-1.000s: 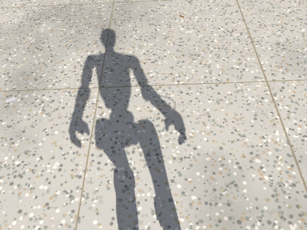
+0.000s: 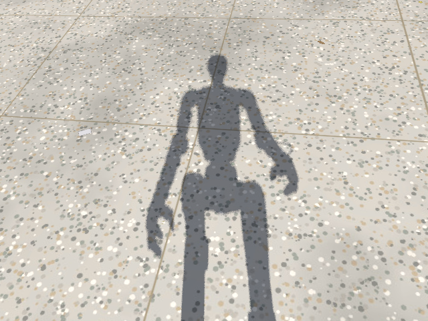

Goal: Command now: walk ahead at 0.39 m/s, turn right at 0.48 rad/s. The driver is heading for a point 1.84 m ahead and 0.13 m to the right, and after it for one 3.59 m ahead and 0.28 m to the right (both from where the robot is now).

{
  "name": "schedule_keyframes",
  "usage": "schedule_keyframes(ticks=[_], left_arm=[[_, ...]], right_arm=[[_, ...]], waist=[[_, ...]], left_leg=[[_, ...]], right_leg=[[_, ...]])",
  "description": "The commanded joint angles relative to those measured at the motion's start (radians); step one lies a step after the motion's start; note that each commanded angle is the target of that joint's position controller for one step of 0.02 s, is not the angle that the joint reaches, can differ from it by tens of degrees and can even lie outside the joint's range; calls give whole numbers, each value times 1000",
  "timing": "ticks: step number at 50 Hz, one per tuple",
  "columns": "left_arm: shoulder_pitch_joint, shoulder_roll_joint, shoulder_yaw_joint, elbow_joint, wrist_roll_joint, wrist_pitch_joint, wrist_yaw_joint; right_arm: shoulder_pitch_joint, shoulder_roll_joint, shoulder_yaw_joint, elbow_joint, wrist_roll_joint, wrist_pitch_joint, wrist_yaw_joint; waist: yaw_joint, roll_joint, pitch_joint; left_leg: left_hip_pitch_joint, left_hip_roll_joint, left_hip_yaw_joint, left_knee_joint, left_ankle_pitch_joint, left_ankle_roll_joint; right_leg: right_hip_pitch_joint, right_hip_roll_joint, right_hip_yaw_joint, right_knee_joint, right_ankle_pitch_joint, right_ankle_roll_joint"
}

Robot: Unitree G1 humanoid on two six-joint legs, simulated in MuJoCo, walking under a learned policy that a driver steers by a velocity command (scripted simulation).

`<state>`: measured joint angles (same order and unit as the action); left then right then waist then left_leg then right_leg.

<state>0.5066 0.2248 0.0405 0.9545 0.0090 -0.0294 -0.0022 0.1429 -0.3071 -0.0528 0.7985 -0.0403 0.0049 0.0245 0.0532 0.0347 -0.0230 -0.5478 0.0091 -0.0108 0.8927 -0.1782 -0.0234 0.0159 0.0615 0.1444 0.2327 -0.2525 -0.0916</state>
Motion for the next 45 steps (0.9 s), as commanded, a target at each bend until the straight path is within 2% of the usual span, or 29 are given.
schedule_keyframes(ticks=[1, 5, 7, 9, 10, 11, 12, 13, 14, 15, 16, 17, 19, 22, 25, 28, 30, 32, 33, 34, 35, 36, 37, 38, 39, 40, 41, 43, 45], left_arm=[[36, 158, 41, -33, -1, -26, 3], [89, 165, 47, -20, 4, -24, 11], [87, 179, 51, -22, 7, -24, 17], [34, 195, 56, -38, 8, -24, 24], [-15, 209, 59, -53, 8, -26, 23], [-43, 224, 62, -61, 4, -32, 17], [-69, 218, 63, -70, -6, -41, 7], [-36, 125, 42, -111, -32, -50, 3], [9, 85, 30, -141, -30, -43, 2], [-32, 151, 41, -120, 6, -30, 6], [-90, 149, 43, -117, 13, -26, -7], [-122, 124, 40, -118, 12, -23, -17], [-142, 117, 41, -123, 26, -2, -34], [-223, 94, 34, -167, 26, 18, -53], [-337, 75, 21, -215, 31, 17, -68], [-455, 46, -5, -254, 28, 2, -81], [-525, 49, -13, -275, 31, 0, -84], [-544, 64, -14, -281, 36, -2, -76], [-538, 73, -13, -278, 41, -5, -68], [-498, 86, -8, -264, 47, -10, -58], [-393, 107, 1, -228, 50, -18, -49], [-233, 140, 15, -171, 61, -30, -36], [-65, 231, 40, -140, 80, -35, -17], [-70, 296, 56, -147, 66, -28, -7], [-99, 254, 54, -151, 24, -24, -1], [-185, 198, 35, -140, 19, -31, 1], [-231, 139, 22, -136, 20, -40, -4], [-270, 87, 9, -128, 13, -55, -1], [-249, 87, 10, -112, 9, -78, -1]], right_arm=[[-180, -48, -6, -103, 1, -20, 4], [-288, -39, 5, -149, 8, -31, 13], [-316, -39, 11, -173, 12, -40, 18], [-247, -57, 8, -167, 19, -47, 12], [-162, -74, 2, -146, 24, -51, 1], [-35, -105, -12, -108, 27, -57, -14], [121, -153, -29, -75, 18, -71, -32], [278, -240, -51, -73, -12, -77, -52], [252, -284, -55, -73, -17, -64, -51], [178, -194, -42, -71, -6, -60, -47], [114, -112, -23, -80, 2, -63, -44], [85, -72, -12, -78, 0, -68, -40], [108, -39, 0, -52, 4, -83, -39], [164, -33, 0, -18, 20, -112, -28], [203, -23, 3, 8, 16, -118, -24], [212, -29, 6, 30, 17, -118, -19], [256, -58, 2, 56, 22, -117, -21], [300, -78, 0, 88, 26, -108, -25], [318, -87, 0, 105, 28, -101, -27], [331, -101, -1, 120, 28, -93, -29], [338, -109, 0, 131, 28, -84, -31], [336, -104, 4, 131, 34, -79, -30], [330, -54, 20, 87, 37, -82, -25], [437, 49, 36, 62, 65, -75, -16], [319, -83, -4, 71, 44, -66, -32], [266, -59, -4, 49, 50, -72, -28], [270, -33, 0, 63, 48, -72, -26], [316, 1, 0, 98, 18, -42, -15], [303, 22, -5, 94, 13, -20, -1]], waist=[[22, -142, 144], [66, -161, 151], [67, -177, 143], [19, -190, 115], [-31, -189, 85], [-89, -164, 17], [-167, -107, -81], [-200, 65, -262], [-137, 252, -297], [-96, 117, -135], [-82, 21, -18], [-69, 11, 34], [-51, 67, 60], [-44, 70, 65], [-52, 53, 81], [-65, 52, 105], [-84, 47, 116], [-82, 39, 115], [-74, 43, 101], [-50, 56, 70], [-2, 57, 9], [67, 39, -80], [122, -70, -216], [51, -261, -357], [79, -73, -267], [26, -96, -110], [-9, -77, -33], [-61, -111, 23], [-80, -99, 36]], left_leg=[[-240, 10, 12, -13, 31, -24], [-213, -12, 32, -153, 20, -31], [-146, -27, 41, -226, -2, -18], [20, -43, 36, -300, -4, 7], [169, -67, 40, -342, -23, 25], [353, -87, 46, -386, -19, 46], [592, -15, -15, -421, -10, 78], [861, 273, -344, -493, -380, 128], [874, 459, -777, -654, -448, 198], [713, 417, -731, -657, -503, 202], [575, 369, -548, -664, -399, 192], [494, 313, -395, -683, -236, 180], [430, 254, -223, -707, -27, 167], [454, 260, -105, -727, 188, 178], [467, 241, -1, -740, 319, 184], [410, 187, 107, -755, 359, 163], [425, 206, 115, -771, 397, 164], [520, 238, 114, -734, 514, 165], [564, 244, 111, -681, 661, 164], [598, 243, 108, -593, 817, 161], [602, 233, 109, -453, 894, 152], [506, 200, 125, -256, 798, 136], [286, 148, 139, 51, 380, 123], [-39, -24, 95, 404, -410, 90], [-86, 4, -49, 438, -311, 104], [-94, 41, -56, 385, -218, 111], [-61, 71, -43, 321, -169, 108], [30, 89, -32, 267, -128, 89], [31, 83, -24, 258, -93, 81]], right_leg=[[9, -216, 257, -116, -46, -137], [21, -202, 252, -46, 167, -141], [10, -205, 259, 1, 305, -132], [-42, -214, 273, 44, 419, -97], [-95, -203, 264, 99, 536, -69], [-131, -172, 241, 226, 648, -42], [-226, -102, 180, 447, 608, -13], [-416, -11, 89, 756, 253, 12], [-611, 75, 10, 939, -308, 17], [-658, -24, 3, 1029, -212, -3], [-646, -65, -20, 1008, -115, -6], [-624, -95, -37, 972, -67, -1], [-601, -116, -61, 949, -51, 12], [-673, -124, -78, 930, -1, 19], [-739, -119, -94, 836, 90, 33], [-630, -96, -159, 565, 222, 34], [-559, -80, -211, 451, 227, 22], [-539, -66, -225, 386, 187, -4], [-503, -48, -239, 359, 142, -21], [-437, -22, -253, 338, 93, -38], [-309, 2, -254, 293, 81, -59], [-78, -11, -234, 242, 123, -83], [196, -259, 19, 241, 47, -129], [418, -554, 481, 155, 105, -251], [285, -488, 409, 118, 133, -207], [138, -437, 234, 80, 197, -168], [24, -390, 135, 35, 252, -127], [-119, -328, -5, -24, 269, -74], [-150, -315, -66, -65, 302, -72]])
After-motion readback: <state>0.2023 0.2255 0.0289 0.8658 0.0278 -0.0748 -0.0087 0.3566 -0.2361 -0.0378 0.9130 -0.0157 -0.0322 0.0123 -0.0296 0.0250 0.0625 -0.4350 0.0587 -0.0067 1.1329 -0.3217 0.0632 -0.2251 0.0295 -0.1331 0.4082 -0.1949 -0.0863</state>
